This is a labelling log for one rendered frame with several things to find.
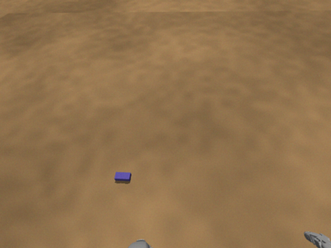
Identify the small box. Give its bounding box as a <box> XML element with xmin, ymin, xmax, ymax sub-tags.
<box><xmin>114</xmin><ymin>172</ymin><xmax>131</xmax><ymax>181</ymax></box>

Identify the right robot hand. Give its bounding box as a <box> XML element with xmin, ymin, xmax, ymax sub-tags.
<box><xmin>304</xmin><ymin>231</ymin><xmax>331</xmax><ymax>248</ymax></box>

